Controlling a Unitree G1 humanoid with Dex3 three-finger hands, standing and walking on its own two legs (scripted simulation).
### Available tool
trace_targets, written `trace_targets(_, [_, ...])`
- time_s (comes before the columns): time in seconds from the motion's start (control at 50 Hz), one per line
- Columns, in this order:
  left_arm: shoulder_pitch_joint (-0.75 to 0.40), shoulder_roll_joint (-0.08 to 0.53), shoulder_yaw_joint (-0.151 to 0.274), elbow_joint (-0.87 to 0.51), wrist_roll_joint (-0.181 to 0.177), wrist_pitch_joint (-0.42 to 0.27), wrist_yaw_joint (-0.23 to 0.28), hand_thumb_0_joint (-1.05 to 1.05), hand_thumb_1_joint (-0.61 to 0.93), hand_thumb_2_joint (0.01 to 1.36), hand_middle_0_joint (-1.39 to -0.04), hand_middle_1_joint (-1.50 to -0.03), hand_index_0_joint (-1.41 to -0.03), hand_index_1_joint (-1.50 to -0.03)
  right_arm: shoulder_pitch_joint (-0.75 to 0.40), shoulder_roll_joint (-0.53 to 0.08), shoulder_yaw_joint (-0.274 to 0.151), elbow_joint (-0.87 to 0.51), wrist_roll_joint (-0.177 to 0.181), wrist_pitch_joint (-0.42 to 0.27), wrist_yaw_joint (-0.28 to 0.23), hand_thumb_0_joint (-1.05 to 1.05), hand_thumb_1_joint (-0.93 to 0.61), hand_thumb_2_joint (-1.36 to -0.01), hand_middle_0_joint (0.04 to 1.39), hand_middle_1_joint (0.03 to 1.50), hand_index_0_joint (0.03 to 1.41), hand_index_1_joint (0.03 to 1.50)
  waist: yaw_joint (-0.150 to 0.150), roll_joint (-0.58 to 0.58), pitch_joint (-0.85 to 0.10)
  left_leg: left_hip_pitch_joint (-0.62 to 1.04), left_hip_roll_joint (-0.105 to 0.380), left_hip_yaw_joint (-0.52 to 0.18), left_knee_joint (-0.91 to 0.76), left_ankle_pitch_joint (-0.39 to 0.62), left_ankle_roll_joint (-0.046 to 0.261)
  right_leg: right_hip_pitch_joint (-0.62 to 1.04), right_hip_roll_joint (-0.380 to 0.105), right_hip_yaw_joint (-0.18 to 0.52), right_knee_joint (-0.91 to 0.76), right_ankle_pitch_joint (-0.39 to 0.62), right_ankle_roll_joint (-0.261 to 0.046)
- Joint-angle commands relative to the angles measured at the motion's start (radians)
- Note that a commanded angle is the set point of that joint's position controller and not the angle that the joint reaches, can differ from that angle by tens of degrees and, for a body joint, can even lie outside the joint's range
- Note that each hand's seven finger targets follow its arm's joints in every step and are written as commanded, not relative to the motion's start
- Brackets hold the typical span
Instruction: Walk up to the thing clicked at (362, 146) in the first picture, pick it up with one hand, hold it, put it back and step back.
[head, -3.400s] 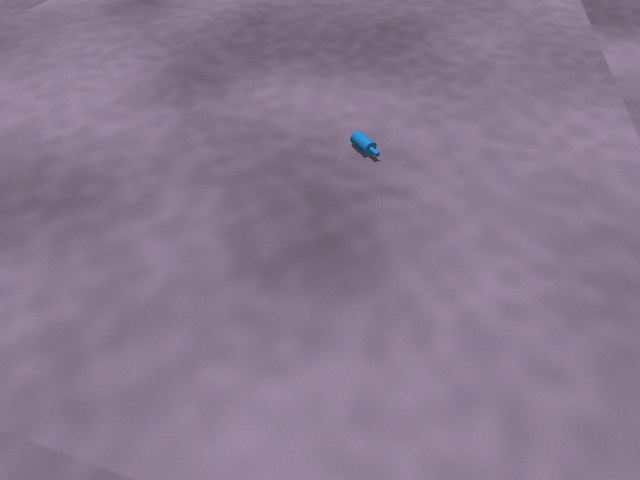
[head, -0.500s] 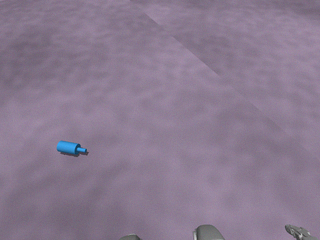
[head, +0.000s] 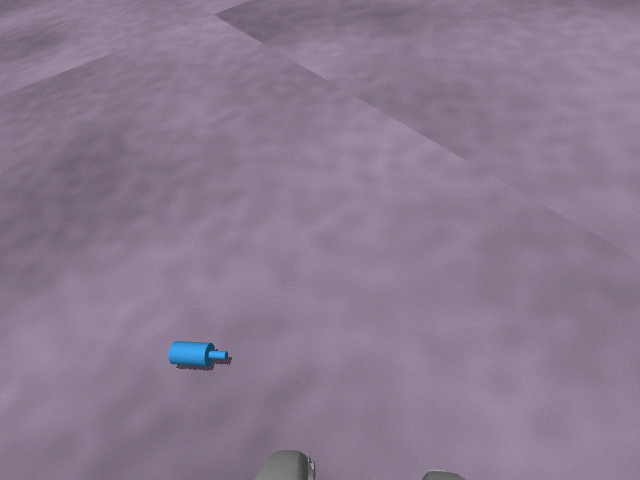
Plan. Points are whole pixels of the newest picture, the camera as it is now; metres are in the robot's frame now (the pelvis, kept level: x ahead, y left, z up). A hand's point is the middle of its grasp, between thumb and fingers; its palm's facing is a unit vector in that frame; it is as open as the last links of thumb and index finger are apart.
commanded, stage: walk up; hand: left
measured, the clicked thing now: (200, 354) +0.63 +0.54 -0.71
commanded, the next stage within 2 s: none
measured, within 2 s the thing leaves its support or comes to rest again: neither
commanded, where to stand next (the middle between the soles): +0.22 +0.26 m, yaw -6 degrees
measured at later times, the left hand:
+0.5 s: hand out of the picture +0.16 +0.46 -0.12, palm faces -0.13 -0.87 -0.48, open 7.4 cm
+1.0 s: hand out of the picture +0.24 +0.61 -0.15, palm faces -0.06 -0.88 -0.48, open 7.4 cm
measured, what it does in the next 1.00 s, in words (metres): steps to the left: left foot, then right foot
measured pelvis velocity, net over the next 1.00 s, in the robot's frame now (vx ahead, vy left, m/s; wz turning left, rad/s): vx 0.14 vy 0.31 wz -0.10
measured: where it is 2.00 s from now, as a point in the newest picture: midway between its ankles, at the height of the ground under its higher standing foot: outside the picture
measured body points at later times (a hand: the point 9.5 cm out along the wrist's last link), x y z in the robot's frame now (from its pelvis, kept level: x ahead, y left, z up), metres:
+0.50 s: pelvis +0.06 +0.18 +0.01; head +0.09 +0.16 +0.46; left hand +0.16 +0.51 -0.09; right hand +0.01 -0.14 -0.11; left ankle +0.04 +0.27 -0.71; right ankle +0.14 +0.08 -0.68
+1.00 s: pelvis +0.14 +0.31 -0.02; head +0.16 +0.31 +0.43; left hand +0.24 +0.65 -0.12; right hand +0.20 -0.02 -0.13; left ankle +0.21 +0.47 -0.71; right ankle +0.16 +0.12 -0.70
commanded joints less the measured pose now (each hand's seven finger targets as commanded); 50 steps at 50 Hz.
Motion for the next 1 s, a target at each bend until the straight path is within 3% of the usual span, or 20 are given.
trace_targets(0.0, [-0.007, 0.376, 0.121, -0.06, 0.014, -0.026, 0.012, 0.0, 0.9, 0.9, -0.2, -0.3, -0.2, -0.3, 0.045, -0.186, -0.076, -0.071, 0.0, -0.011, -0.002, 0.0, -0.9, -0.9, 0.2, 0.3, 0.2, 0.3, -0.012, -0.302, -0.02, -0.013, 0.065, 0.041, -0.133, 0.033, -0.012, -0.069, -0.187, 0.252, -0.332, -0.35, -0.155])
trace_targets(0.1, [-0.021, 0.43, 0.137, -0.047, 0.029, -0.013, 0.009, 0.0, 0.9, 0.9, -0.2, -0.3, -0.2, -0.3, 0.039, -0.203, -0.088, -0.075, 0.001, -0.015, 0.006, 0.0, -0.9, -0.9, 0.2, 0.3, 0.2, 0.3, -0.017, -0.345, -0.078, 0.151, 0.05, 0.115, -0.337, -0.115, 0.003, -0.142, -0.179, 0.235, -0.248, -0.406, -0.143])
trace_targets(0.16, [-0.084, 0.367, 0.116, -0.038, 0.033, 0.014, 0.013, 0.0, 0.9, 0.9, -0.2, -0.3, -0.2, -0.3, 0.285, -0.218, -0.113, 0.022, -0.001, -0.024, -0.009, 0.0, -0.9, -0.9, 0.2, 0.3, 0.2, 0.3, -0.146, -0.132, -0.151, 0.464, -0.039, 0.194, -0.568, -0.11, 0.022, -0.319, -0.109, 0.12, 0.06, -0.506, -0.075])
trace_targets(0.18, [-0.059, 0.266, 0.083, -0.036, 0.025, 0.026, 0.019, 0.0, 0.9, 0.9, -0.2, -0.3, -0.2, -0.3, 0.342, -0.266, -0.123, 0.032, -0.021, -0.027, -0.02, 0.0, -0.9, -0.9, 0.2, 0.3, 0.2, 0.3, -0.187, 0.142, -0.082, 0.462, 0.038, -0.029, -0.776, -0.36, 0.046, -0.494, 0.031, 0.059, 0.374, -0.528, -0.03])
trace_targets(0.2, [-0.043, 0.192, 0.055, -0.047, 0.006, 0.031, 0.024, 0.0, 0.9, 0.9, -0.2, -0.3, -0.2, -0.3, 0.217, -0.329, -0.119, -0.022, -0.023, -0.04, -0.029, 0.0, -0.9, -0.9, 0.2, 0.3, 0.2, 0.3, -0.132, 0.296, -0.004, 0.285, 0.231, -0.419, -1.015, -0.598, 0.067, -0.602, 0.149, 0.042, 0.626, -0.419, 0.005])
trace_targets(0.22, [-0.083, 0.274, 0.069, -0.044, 0.003, 0.021, 0.035, 0.0, 0.9, 0.9, -0.2, -0.3, -0.2, -0.3, 0.08, -0.422, -0.127, -0.046, 0.011, -0.049, -0.032, 0.0, -0.9, -0.9, 0.2, 0.3, 0.2, 0.3, -0.083, 0.247, 0.074, 0.155, 0.315, -0.624, -1.174, -0.752, 0.164, -0.536, 0.069, 0.133, 0.646, -0.351, -0.031])
trace_targets(0.3, [0.046, 0.327, 0.086, 0.086, -0.031, 0.014, 0.005, 0.0, 0.9, 0.9, -0.2, -0.3, -0.2, -0.3, -0.004, -0.267, -0.081, -0.061, 0.003, -0.083, -0.052, 0.0, -0.9, -0.9, 0.2, 0.3, 0.2, 0.3, -0.017, 0.073, 0.094, 0.231, 0.154, -0.221, -0.933, -0.316, 0.121, -0.427, 0.003, 0.125, 0.543, -0.13, -0.014])
trace_targets(0.46, [-0.031, 0.239, 0.058, 0.019, -0.027, -0.003, -0.03, 0.0, 0.9, 0.9, -0.2, -0.3, -0.2, -0.3, 0.113, -0.212, -0.057, -0.051, 0.004, -0.086, -0.046, 0.0, -0.9, -0.9, 0.2, 0.3, 0.2, 0.3, -0.048, 0.039, 0.005, 0.356, 0.165, -0.082, -0.843, 0.26, 0.222, -0.162, 0.018, -0.017, 0.129, -0.145, 0.003])
trace_targets(0.52, [0.186, 0.231, 0.07, 0.065, -0.028, -0.017, -0.009, 0.0, 0.9, 0.9, -0.2, -0.3, -0.2, -0.3, 0.035, -0.176, -0.04, -0.099, 0.022, -0.079, -0.047, 0.0, -0.9, -0.9, 0.2, 0.3, 0.2, 0.3, 0.088, -0.097, -0.14, 0.324, 0.072, 0.09, -0.519, 0.591, 0.149, 0.225, 0.026, -0.026, -0.242, 0.17, -0.003])
trace_targets(0.54, [0.279, 0.304, 0.097, 0.077, -0.019, -0.018, 0.004, 0.0, 0.9, 0.9, -0.2, -0.3, -0.2, -0.3, 0.058, -0.135, -0.028, -0.112, 0.034, -0.083, -0.048, 0.0, -0.9, -0.9, 0.2, 0.3, 0.2, 0.3, 0.137, -0.215, -0.207, 0.206, 0.019, 0.108, -0.304, 0.495, 0.083, 0.406, -0.044, 0.133, -0.272, 0.171, -0.029])
trace_targets(0.56, [0.279, 0.371, 0.113, 0.05, -0.02, -0.016, 0.015, 0.0, 0.9, 0.9, -0.2, -0.3, -0.2, -0.3, 0.148, -0.078, -0.013, -0.112, 0.037, -0.082, -0.049, 0.0, -0.9, -0.9, 0.2, 0.3, 0.2, 0.3, 0.096, -0.382, -0.254, -0.049, -0.079, 0.091, -0.166, -0.137, 0.021, 0.591, -0.326, 0.562, -0.257, 0.209, -0.107])
trace_targets(0.6, [0.124, 0.375, 0.104, -0.012, -0.028, 0.001, 0.029, 0.0, 0.9, 0.9, -0.2, -0.3, -0.2, -0.3, 0.147, -0.212, -0.053, -0.094, 0.013, -0.048, -0.068, 0.0, -0.9, -0.9, 0.2, 0.3, 0.2, 0.3, 0.059, -0.188, -0.195, -0.15, -0.033, -0.018, 0.028, -0.216, -0.003, 0.437, -0.474, 0.749, -0.321, -0.065, -0.309])
trace_targets(0.68, [0.052, 0.312, 0.077, -0.038, -0.016, -0.015, 0.019, 0.0, 0.9, 0.9, -0.2, -0.3, -0.2, -0.3, 0.106, -0.205, -0.063, -0.058, 0.022, -0.044, -0.052, 0.0, -0.9, -0.9, 0.2, 0.3, 0.2, 0.3, 0.011, -0.141, -0.004, -0.068, -0.011, -0.06, -0.007, -0.044, 0.011, 0.092, -0.27, 0.377, -0.328, -0.124, -0.196])
trace_targets(0.78, [-0.093, 0.277, 0.069, -0.073, 0.018, -0.011, -0.024, 0.0, 0.9, 0.9, -0.2, -0.3, -0.2, -0.3, 0.12, -0.134, -0.044, 0.006, 0.056, -0.05, -0.049, 0.0, -0.9, -0.9, 0.2, 0.3, 0.2, 0.3, -0.023, -0.362, 0.007, 0.141, 0.005, 0.063, -0.303, 0.033, -0.004, -0.134, -0.149, 0.112, -0.285, -0.151, -0.155])
trace_targets(0.88, [-0.098, 0.238, 0.052, -0.046, 0.012, 0.051, -0.06, 0.0, 0.9, 0.9, -0.2, -0.3, -0.2, -0.3, 0.109, -0.147, -0.045, 0.087, 0.055, -0.1, -0.083, 0.0, -0.9, -0.9, 0.2, 0.3, 0.2, 0.3, -0.023, -0.284, -0.074, 0.414, -0.077, 0.186, -0.601, 0.147, -0.024, -0.227, -0.093, 0.087, 0.029, -0.236, -0.102])
trace_targets(0.9, [-0.064, 0.194, 0.039, -0.036, 0.008, 0.065, -0.061, 0.0, 0.9, 0.9, -0.2, -0.3, -0.2, -0.3, 0.119, -0.162, -0.046, 0.094, 0.05, -0.114, -0.097, 0.0, -0.9, -0.9, 0.2, 0.3, 0.2, 0.3, -0.033, -0.199, -0.083, 0.426, -0.073, 0.153, -0.659, 0.106, -0.017, -0.236, -0.075, 0.067, 0.145, -0.206, -0.083])
trace_targets(0.92, [-0.028, 0.133, 0.021, -0.033, -0.006, 0.075, -0.061, 0.0, 0.9, 0.9, -0.2, -0.3, -0.2, -0.3, 0.102, -0.223, -0.05, 0.086, 0.033, -0.128, -0.105, 0.0, -0.9, -0.9, 0.2, 0.3, 0.2, 0.3, -0.019, -0.027, -0.073, 0.341, 0.076, -0.106, -0.787, -0.016, 0.032, -0.24, -0.012, 0.064, 0.293, -0.206, -0.04])
trace_targets(0.94, [-0.031, 0.155, 0.026, -0.036, -0.017, 0.082, -0.056, 0.0, 0.9, 0.9, -0.2, -0.3, -0.2, -0.3, 0.03, -0.323, -0.052, 0.047, 0.042, -0.136, -0.108, 0.0, -0.9, -0.9, 0.2, 0.3, 0.2, 0.3, -0.009, 0.097, -0.069, 0.198, 0.302, -0.479, -0.936, -0.084, 0.165, -0.228, 0.047, 0.104, 0.347, -0.318, -0.005])
trace_targets(0.96, [-0.074, 0.237, 0.046, 0.002, -0.009, 0.086, -0.048, 0.0, 0.9, 0.9, -0.2, -0.3, -0.2, -0.3, -0.095, -0.357, -0.055, 0.04, 0.05, -0.131, -0.111, 0.0, -0.9, -0.9, 0.2, 0.3, 0.2, 0.3, 0.008, 0.073, -0.014, 0.015, 0.365, -0.567, -0.978, -0.239, 0.262, -0.123, -0.024, 0.128, 0.39, -0.334, 0.002])
trace_targets(0.98, [-0.055, 0.272, 0.057, 0.03, -0.008, 0.085, -0.055, 0.0, 0.9, 0.9, -0.2, -0.3, -0.2, -0.3, -0.167, -0.318, -0.044, 0.029, 0.047, -0.131, -0.113, 0.0, -0.9, -0.9, 0.2, 0.3, 0.2, 0.3, 0.039, 0.035, 0.02, -0.044, 0.322, -0.459, -0.938, -0.237, 0.254, -0.068, -0.053, 0.116, 0.378, -0.297, 0.006])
